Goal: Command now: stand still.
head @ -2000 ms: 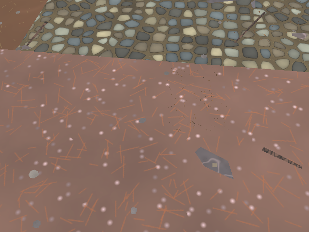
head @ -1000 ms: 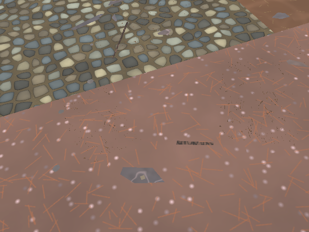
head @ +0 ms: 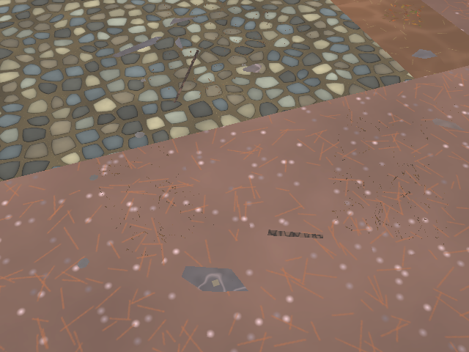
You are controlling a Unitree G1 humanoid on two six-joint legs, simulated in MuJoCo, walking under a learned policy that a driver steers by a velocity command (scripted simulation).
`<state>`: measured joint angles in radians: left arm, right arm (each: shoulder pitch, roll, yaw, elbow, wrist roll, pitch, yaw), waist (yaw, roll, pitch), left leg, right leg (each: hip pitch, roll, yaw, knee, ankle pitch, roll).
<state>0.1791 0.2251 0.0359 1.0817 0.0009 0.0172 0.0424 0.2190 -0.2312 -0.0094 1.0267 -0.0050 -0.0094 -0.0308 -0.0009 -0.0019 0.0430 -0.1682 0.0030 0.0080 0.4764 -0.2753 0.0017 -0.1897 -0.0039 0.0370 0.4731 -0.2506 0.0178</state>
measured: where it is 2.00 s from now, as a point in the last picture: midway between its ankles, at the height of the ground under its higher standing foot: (239, 305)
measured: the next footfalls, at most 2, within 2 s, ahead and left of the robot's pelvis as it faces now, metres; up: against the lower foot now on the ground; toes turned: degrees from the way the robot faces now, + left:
left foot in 0.72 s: +0.43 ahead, +0.11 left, +0.00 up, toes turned +2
right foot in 1.22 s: +0.70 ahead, -0.10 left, +0.00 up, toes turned -1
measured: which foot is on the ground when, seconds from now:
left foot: down 0.00-0.26, up 0.28-0.70, down 0.72-1.00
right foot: down 0.00-0.72, up 0.74-1.00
